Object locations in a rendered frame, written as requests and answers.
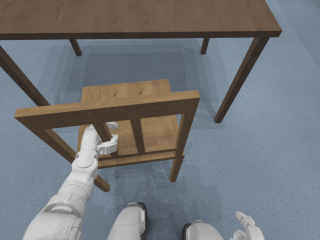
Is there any left robot hand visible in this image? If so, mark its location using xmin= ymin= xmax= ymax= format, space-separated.
xmin=80 ymin=121 xmax=119 ymax=156

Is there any robot left foot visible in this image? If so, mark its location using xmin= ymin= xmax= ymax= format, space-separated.
xmin=137 ymin=202 xmax=147 ymax=240

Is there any robot left thigh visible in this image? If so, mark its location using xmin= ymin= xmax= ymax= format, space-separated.
xmin=107 ymin=206 xmax=145 ymax=240

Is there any left robot forearm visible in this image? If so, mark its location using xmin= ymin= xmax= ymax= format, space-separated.
xmin=22 ymin=149 xmax=98 ymax=240

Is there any chair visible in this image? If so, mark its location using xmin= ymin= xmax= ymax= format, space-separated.
xmin=14 ymin=79 xmax=200 ymax=192

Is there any left robot upper arm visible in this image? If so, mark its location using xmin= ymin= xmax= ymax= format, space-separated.
xmin=25 ymin=211 xmax=83 ymax=240

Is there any right robot hand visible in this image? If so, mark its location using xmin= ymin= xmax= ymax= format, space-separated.
xmin=230 ymin=211 xmax=265 ymax=240

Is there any table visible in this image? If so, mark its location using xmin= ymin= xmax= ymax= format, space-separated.
xmin=0 ymin=0 xmax=282 ymax=124

